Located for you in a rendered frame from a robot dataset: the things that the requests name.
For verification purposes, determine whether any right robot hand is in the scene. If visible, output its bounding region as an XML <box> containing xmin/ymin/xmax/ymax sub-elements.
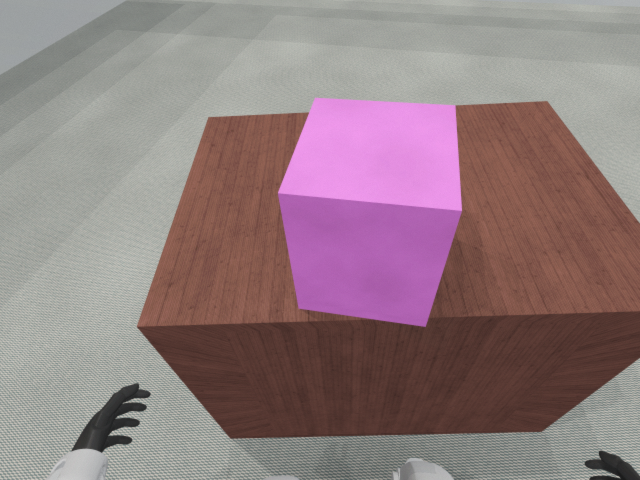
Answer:
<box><xmin>585</xmin><ymin>451</ymin><xmax>640</xmax><ymax>480</ymax></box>

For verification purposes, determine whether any left robot forearm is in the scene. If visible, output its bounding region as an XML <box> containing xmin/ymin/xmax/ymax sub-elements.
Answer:
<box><xmin>45</xmin><ymin>449</ymin><xmax>108</xmax><ymax>480</ymax></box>

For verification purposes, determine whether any carton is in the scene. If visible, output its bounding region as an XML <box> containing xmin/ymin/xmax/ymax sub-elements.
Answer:
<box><xmin>278</xmin><ymin>98</ymin><xmax>462</xmax><ymax>327</ymax></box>

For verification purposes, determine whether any pedestal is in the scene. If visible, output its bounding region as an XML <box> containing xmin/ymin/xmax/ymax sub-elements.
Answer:
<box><xmin>137</xmin><ymin>101</ymin><xmax>640</xmax><ymax>439</ymax></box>

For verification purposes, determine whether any left robot hand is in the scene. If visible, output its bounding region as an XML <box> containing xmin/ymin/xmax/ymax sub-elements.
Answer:
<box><xmin>72</xmin><ymin>383</ymin><xmax>151</xmax><ymax>453</ymax></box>

